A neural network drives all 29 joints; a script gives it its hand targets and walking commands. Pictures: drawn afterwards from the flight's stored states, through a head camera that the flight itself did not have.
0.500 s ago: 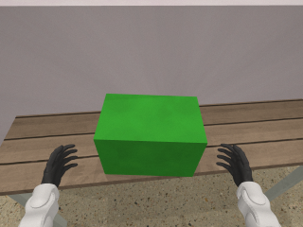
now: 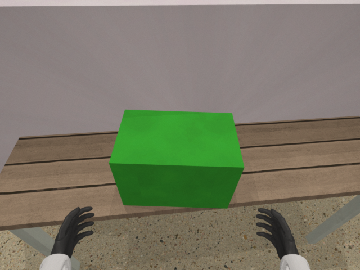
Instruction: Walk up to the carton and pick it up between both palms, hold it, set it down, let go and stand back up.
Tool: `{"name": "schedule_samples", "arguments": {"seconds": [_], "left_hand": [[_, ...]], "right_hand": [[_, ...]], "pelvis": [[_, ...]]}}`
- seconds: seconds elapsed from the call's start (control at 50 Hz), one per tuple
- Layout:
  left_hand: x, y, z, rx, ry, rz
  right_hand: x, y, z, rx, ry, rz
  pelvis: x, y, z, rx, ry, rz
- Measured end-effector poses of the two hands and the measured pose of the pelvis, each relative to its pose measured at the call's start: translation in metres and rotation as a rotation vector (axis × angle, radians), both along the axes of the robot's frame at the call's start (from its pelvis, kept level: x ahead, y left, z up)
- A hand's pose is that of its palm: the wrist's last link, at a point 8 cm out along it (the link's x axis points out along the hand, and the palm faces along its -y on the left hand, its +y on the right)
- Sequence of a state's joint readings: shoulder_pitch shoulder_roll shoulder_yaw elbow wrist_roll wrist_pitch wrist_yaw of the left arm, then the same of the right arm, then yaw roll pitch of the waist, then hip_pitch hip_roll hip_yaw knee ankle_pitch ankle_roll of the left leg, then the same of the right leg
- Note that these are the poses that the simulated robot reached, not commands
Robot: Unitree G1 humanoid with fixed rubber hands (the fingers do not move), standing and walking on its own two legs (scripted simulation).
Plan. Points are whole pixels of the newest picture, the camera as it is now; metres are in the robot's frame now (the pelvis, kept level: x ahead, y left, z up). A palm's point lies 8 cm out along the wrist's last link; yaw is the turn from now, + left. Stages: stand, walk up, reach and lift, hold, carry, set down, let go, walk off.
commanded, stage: set down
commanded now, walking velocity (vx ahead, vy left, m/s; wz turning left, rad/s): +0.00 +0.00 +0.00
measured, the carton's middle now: (177, 159) +0.42 +0.02 -0.01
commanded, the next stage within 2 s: let go in 0.72 s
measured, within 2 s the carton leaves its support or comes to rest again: neither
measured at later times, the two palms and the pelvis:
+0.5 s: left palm (75, 259) +0.18 +0.24 -0.06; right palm (280, 258) +0.18 -0.22 -0.06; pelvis +0.02 +0.00 +0.00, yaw +0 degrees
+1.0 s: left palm (87, 256) +0.19 +0.22 -0.07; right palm (285, 266) +0.17 -0.23 -0.08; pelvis +0.03 -0.01 +0.01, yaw -1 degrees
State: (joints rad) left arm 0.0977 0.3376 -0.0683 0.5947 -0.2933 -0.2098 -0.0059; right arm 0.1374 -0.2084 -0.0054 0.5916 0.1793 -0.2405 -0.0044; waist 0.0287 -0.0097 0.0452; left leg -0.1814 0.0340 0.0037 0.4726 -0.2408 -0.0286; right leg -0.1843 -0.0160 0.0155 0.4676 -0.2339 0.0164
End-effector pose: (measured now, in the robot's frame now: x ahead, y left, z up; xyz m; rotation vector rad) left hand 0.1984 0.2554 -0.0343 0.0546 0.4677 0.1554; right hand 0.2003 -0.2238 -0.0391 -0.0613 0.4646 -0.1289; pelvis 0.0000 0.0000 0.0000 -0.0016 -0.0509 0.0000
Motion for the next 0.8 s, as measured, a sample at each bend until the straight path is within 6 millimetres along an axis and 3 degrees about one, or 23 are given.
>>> {"name": "schedule_samples", "arguments": {"seconds": [0.16,0.32,0.56,0.8], "left_hand": [[-0.002,-0.003,-0.005,0.005,0.067,-0.020],[-0.018,-0.011,-0.025,0.008,0.198,-0.024],[-0.015,-0.019,-0.027,0.028,0.213,-0.036],[-0.031,-0.036,-0.044,0.044,0.409,-0.046]], "right_hand": [[0.007,0.006,-0.002,-0.011,0.024,0.000],[-0.007,0.005,-0.020,-0.028,0.138,-0.005],[-0.014,0.006,-0.025,-0.043,0.151,0.007],[-0.026,0.001,-0.042,-0.086,0.274,0.062]], "pelvis": [[0.007,0.001,0.003,-0.002,-0.021,0.002],[0.016,0.003,0.004,-0.004,-0.025,0.000],[0.026,0.004,0.005,-0.009,-0.022,-0.010],[0.031,0.000,0.007,-0.008,-0.033,-0.013]]}}
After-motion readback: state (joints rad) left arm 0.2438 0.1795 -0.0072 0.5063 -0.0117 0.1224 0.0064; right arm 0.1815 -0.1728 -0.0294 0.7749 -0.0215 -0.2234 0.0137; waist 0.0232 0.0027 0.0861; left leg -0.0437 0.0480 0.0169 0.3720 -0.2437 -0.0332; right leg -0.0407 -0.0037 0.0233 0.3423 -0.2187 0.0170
